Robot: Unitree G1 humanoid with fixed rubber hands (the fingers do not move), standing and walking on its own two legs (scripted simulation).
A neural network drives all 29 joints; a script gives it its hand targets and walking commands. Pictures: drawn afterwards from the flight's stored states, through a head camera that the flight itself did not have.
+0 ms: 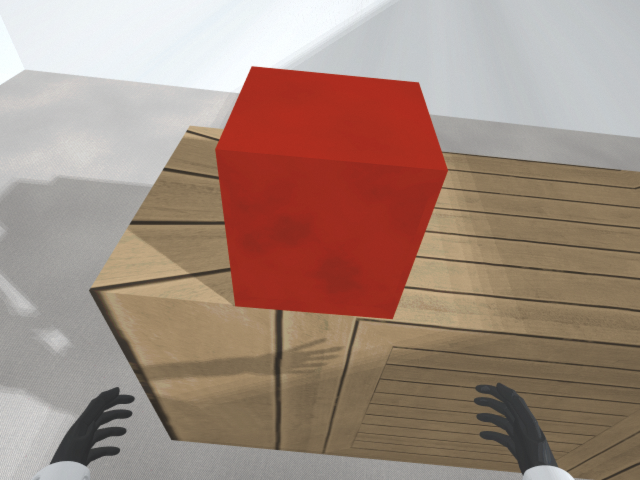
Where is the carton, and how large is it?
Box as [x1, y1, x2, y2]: [215, 66, 447, 318]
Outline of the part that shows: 252,66 215,149 235,305 392,318 447,171 418,82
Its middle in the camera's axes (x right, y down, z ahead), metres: +0.01 -0.07 +0.62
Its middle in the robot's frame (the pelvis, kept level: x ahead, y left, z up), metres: +0.52 +0.00 +0.08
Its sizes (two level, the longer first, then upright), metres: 0.260 0.238 0.296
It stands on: a pedestal, 0.71 m high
